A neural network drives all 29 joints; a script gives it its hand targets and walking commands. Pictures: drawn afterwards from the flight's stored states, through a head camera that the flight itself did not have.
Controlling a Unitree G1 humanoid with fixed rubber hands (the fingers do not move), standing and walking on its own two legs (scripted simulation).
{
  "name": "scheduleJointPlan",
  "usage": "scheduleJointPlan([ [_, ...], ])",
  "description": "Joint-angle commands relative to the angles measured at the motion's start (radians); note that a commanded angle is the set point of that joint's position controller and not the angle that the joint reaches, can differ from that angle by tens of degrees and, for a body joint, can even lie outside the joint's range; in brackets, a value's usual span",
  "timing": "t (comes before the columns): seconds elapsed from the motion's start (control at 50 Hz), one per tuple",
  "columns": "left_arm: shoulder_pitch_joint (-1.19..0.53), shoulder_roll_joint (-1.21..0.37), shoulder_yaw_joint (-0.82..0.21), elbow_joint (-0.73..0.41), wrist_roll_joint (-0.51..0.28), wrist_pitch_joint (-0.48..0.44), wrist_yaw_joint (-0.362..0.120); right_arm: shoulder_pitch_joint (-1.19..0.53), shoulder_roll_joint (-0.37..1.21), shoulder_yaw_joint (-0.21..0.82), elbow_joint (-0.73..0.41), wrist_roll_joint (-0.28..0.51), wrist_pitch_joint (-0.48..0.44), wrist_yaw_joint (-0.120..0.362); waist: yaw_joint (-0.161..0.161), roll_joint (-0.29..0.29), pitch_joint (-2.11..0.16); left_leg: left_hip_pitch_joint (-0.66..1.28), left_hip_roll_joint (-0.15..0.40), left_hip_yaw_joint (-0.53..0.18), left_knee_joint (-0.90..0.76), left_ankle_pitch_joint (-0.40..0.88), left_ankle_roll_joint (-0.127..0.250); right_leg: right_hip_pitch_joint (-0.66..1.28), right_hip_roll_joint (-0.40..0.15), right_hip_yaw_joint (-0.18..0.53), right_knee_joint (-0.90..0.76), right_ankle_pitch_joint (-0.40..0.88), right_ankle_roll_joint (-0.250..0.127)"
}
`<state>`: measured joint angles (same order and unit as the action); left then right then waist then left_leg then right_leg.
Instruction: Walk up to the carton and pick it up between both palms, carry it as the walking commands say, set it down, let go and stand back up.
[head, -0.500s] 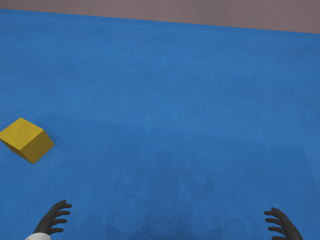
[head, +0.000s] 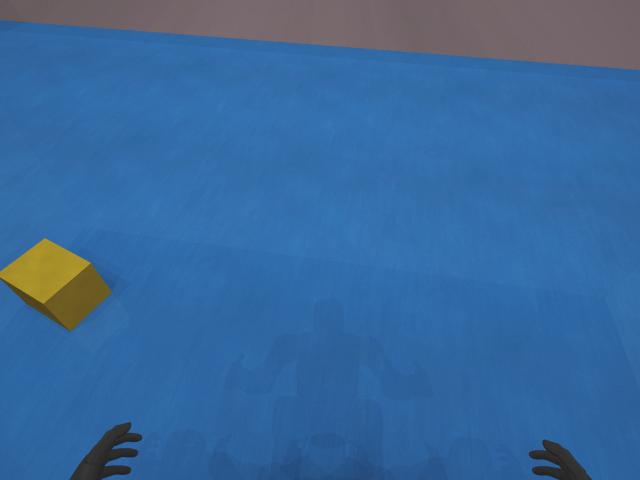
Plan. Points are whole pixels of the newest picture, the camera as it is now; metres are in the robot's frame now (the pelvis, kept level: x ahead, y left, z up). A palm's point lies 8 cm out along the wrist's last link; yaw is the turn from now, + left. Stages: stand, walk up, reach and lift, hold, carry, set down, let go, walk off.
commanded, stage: stand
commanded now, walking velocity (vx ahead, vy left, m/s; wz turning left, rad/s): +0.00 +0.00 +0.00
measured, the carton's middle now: (57, 284) +0.81 +0.97 -0.68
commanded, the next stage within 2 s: walk up in 1.74 s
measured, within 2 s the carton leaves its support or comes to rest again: neither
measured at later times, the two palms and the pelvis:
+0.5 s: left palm out of the picture +0.11 +0.31 -0.09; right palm out of the picture +0.11 -0.31 -0.09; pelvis +0.00 +0.00 +0.01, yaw +0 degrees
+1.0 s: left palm out of the picture +0.10 +0.31 -0.09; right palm out of the picture +0.10 -0.31 -0.09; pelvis +0.00 +0.00 +0.02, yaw +0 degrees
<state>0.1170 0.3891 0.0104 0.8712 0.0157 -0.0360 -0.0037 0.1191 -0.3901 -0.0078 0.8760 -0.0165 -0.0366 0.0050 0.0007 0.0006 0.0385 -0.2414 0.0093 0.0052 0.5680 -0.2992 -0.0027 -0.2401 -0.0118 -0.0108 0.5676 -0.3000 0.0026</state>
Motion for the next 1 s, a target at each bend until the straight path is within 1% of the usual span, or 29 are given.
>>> scheduleJointPlan([
  [0.0,-0.049,0.165,0.033,-0.033,-0.002,-0.011,0.003,-0.051,-0.165,-0.034,-0.033,0.002,-0.011,-0.003,0.001,0.000,-0.070,0.028,0.092,-0.097,-0.131,0.166,0.053,0.035,-0.092,0.095,-0.129,0.173,-0.054],
  [0.14,-0.063,0.169,0.027,0.022,-0.004,-0.008,0.003,-0.065,-0.167,-0.029,0.024,0.004,-0.007,-0.002,0.000,0.000,-0.066,0.065,0.099,-0.093,-0.183,0.190,0.044,0.069,-0.100,0.095,-0.183,0.196,-0.045],
  [0.42,-0.076,0.174,0.022,0.101,-0.003,-0.003,0.005,-0.082,-0.172,-0.028,0.104,0.003,-0.002,-0.004,0.001,0.001,-0.056,0.094,0.110,-0.095,-0.249,0.178,0.033,0.093,-0.109,0.098,-0.248,0.183,-0.035],
  [0.98,-0.073,0.182,0.021,0.140,-0.004,0.005,0.009,-0.074,-0.178,-0.030,0.140,0.004,0.006,-0.007,0.001,0.000,-0.057,0.118,0.117,-0.091,-0.276,0.213,0.028,0.116,-0.116,0.096,-0.275,0.219,-0.030],
])
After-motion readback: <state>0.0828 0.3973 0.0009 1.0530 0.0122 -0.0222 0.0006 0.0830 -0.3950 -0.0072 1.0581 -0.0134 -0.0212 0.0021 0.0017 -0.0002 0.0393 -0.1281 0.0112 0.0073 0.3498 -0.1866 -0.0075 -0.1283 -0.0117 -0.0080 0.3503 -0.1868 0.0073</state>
